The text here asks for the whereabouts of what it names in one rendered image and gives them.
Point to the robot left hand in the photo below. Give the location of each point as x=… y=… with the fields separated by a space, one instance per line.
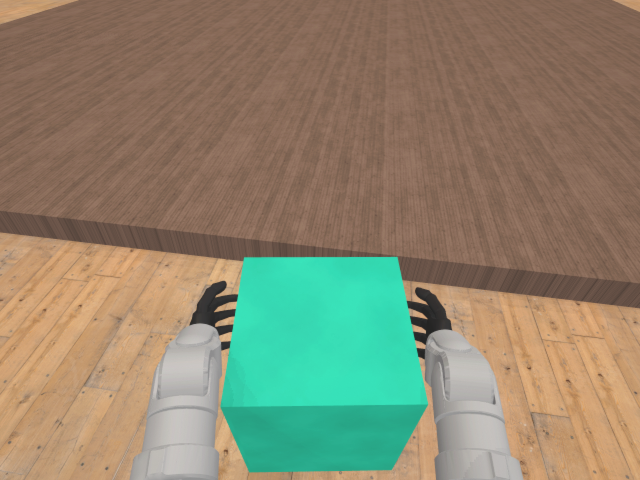
x=206 y=306

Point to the robot right hand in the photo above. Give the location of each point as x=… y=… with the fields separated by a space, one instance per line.
x=435 y=314

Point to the right robot forearm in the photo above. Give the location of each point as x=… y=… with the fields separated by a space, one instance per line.
x=471 y=433

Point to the left robot forearm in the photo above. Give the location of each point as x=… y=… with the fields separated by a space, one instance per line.
x=179 y=439

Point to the carton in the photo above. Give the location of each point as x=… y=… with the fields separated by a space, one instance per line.
x=323 y=372

